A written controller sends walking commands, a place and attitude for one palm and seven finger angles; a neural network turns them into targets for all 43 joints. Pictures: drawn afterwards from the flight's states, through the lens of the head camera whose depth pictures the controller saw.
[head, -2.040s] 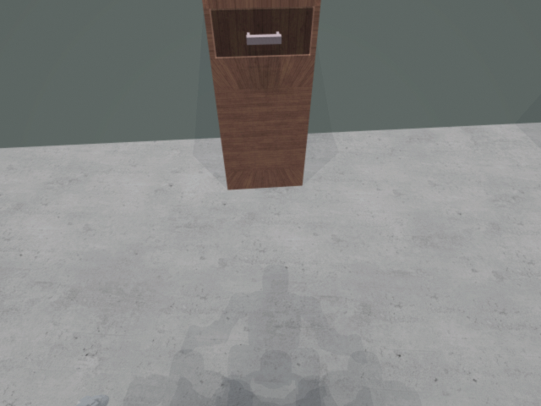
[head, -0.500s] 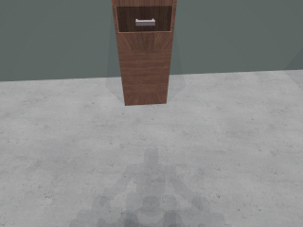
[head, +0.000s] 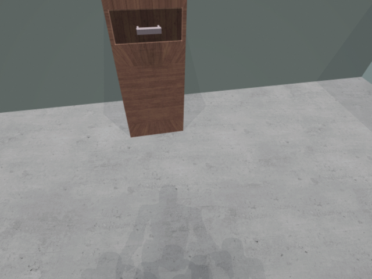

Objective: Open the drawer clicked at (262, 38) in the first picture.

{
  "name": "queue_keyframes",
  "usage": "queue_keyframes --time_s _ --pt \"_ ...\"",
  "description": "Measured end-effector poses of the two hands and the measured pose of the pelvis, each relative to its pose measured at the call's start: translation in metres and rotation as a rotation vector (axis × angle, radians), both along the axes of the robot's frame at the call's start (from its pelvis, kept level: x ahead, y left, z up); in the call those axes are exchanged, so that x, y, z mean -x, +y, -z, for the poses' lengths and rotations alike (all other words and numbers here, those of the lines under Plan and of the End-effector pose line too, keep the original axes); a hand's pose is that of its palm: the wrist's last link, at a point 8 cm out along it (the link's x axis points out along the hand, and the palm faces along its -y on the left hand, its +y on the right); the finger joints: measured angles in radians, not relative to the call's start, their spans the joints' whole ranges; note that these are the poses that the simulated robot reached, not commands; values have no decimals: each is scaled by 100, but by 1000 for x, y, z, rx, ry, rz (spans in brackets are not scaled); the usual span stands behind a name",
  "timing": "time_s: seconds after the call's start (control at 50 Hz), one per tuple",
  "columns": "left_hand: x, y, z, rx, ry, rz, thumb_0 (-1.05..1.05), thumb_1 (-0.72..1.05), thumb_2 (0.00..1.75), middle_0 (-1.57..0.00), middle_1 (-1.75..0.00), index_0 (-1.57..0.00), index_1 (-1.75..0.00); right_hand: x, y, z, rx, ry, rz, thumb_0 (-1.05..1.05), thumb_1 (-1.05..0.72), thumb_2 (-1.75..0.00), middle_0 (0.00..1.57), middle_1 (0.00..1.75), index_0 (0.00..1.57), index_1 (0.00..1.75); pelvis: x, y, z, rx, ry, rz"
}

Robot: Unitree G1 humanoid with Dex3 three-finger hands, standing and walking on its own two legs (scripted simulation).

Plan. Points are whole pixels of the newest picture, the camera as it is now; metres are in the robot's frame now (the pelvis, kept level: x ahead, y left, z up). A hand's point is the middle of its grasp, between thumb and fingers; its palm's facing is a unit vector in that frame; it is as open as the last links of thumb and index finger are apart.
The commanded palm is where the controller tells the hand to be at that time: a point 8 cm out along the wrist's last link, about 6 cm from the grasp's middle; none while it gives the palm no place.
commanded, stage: walk to a spot facing it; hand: left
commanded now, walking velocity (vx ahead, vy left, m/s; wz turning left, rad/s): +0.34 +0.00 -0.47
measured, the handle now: (148, 29) +1.22 +0.28 +0.03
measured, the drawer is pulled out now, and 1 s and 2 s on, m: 0.00 0.00 0.00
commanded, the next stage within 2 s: turn to face it in 0.96 s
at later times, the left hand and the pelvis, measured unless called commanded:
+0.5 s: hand (123, 267) +0.19 +0.18 -0.18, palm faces -0.11 -0.98 -0.14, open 7.4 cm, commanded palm none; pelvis +0.17 +0.00 +0.00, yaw -11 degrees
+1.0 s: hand (184, 156) +0.56 +0.05 -0.17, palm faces -0.48 -0.86 -0.16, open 7.4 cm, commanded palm none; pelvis +0.37 -0.06 -0.01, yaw -26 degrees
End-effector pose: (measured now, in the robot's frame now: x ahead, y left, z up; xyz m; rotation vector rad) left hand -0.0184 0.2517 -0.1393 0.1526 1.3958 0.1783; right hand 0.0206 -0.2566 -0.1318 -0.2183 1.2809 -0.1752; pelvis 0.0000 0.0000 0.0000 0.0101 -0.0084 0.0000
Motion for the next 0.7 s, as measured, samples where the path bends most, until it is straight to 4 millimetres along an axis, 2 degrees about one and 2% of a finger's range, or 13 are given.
queue_keyframes --time_s 0.06,0.14,0.2,0.26,0.36,0.44,0.5,0.54,0.58,0.7 --pt "-26 -13 0 22 21 45 1 90 90 -20 -30 -20 -30 23 3 4 -20 51 75 0 -90 -90 20 30 20 30 -15 -5 -1 -5 -1 41" --pt "-85 -32 1 32 -56 101 1 90 90 -20 -30 -20 -30 47 1 14 -48 172 139 0 -90 -90 20 30 20 30 -39 -17 6 15 -6 73" --pt "-118 -40 9 13 -142 100 1 90 90 -20 -30 -20 -30 44 -7 22 -59 240 155 0 -90 -90 20 30 20 30 -54 -28 15 20 -16 75" --pt "-133 -46 5 13 -137 104 1 90 90 -20 -30 -20 -30 8 -12 16 -50 197 157 1 -90 -90 20 30 20 30 -72 -29 8 31 -17 92" --pt "-155 -48 -1 40 -59 148 1 90 90 -20 -30 -20 -30 -84 -11 -5 -38 -19 174 1 -91 -90 20 30 20 30 -107 -23 -6 27 4 136" --pt "-183 -38 4 65 -32 156 1 90 90 -20 -30 -20 -30 -153 1 -19 -31 -152 161 1 -91 -90 20 30 20 30 -141 -11 -7 36 7 166" --pt "-211 -23 17 77 -27 153 1 90 90 -21 -30 -20 -30 -194 13 -18 -7 -220 154 0 -90 -90 20 30 20 30 -172 2 3 53 4 190" --pt "-235 -14 21 72 -15 172 1 90 90 -20 -30 -20 -30 -207 21 -17 3 -236 172 0 -90 -90 20 30 20 30 -188 8 5 43 1 215" --pt "-264 -9 17 67 -22 200 1 90 90 -20 -30 -20 -30 -208 30 -18 -1 -214 205 0 -90 -90 20 30 20 30 -204 11 1 40 3 234" --pt "-365 -14 -3 66 -105 285 1 91 90 -20 -30 -19 -30 -184 36 -27 25 -70 340 -2 -95 -90 20 30 20 30 -252 12 -16 32 20 296"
